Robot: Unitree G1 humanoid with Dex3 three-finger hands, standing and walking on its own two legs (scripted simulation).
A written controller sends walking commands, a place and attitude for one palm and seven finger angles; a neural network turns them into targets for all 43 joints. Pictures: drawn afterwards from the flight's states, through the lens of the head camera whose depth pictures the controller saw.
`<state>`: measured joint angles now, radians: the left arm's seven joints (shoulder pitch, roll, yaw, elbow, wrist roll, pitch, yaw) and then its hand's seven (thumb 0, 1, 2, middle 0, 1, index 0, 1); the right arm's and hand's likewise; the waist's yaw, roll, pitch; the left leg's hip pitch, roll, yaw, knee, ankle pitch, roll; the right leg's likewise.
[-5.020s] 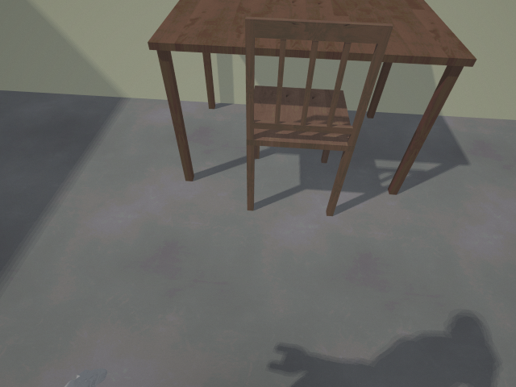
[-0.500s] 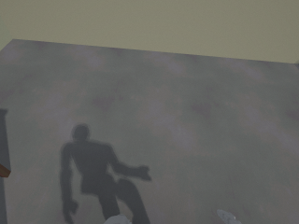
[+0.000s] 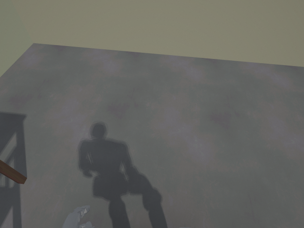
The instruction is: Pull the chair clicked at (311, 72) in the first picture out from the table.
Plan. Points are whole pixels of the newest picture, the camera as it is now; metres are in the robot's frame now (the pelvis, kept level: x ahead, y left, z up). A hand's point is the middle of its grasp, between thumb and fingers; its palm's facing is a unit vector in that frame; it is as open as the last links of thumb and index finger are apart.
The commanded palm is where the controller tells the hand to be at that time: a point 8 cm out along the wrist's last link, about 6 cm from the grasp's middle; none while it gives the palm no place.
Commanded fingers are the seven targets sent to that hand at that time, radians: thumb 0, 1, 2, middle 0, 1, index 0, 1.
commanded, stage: turn to face it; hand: left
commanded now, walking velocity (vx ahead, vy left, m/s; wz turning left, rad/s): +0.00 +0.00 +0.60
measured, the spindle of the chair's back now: out of the picture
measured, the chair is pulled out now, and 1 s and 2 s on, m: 0.00 0.00 0.00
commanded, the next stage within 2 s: none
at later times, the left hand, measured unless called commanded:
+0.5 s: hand out of the picture -0.06 +0.20 -0.17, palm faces +0.37 -0.89 -0.27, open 7.4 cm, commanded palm none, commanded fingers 0.00 0.90 0.90 -0.20 -0.30 -0.20 -0.30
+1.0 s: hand out of the picture -0.02 +0.24 -0.15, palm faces +0.57 -0.78 -0.26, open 7.4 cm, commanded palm none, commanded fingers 0.00 0.90 0.90 -0.20 -0.30 -0.20 -0.30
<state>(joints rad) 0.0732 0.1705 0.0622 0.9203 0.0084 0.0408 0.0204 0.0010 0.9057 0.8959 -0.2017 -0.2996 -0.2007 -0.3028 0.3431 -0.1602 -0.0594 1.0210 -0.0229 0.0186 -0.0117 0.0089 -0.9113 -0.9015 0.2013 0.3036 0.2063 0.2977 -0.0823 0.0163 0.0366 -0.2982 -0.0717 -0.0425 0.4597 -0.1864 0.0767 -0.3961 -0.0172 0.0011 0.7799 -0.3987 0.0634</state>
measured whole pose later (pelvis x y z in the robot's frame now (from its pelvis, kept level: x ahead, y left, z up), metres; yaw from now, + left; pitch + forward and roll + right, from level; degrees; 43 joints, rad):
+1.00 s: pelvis -0.02 +0.00 +0.00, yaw +36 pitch +1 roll -1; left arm 0.11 0.23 0.06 0.86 0.01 0.06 0.01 0.00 0.90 0.90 -0.20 -0.30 -0.20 -0.30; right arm 0.24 -0.21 -0.06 0.92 -0.02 0.04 0.01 0.01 -0.90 -0.90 0.20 0.30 0.21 0.30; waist -0.05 0.01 0.06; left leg -0.30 -0.07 -0.11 0.49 -0.19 0.03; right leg -0.41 -0.04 0.01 0.85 -0.42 0.09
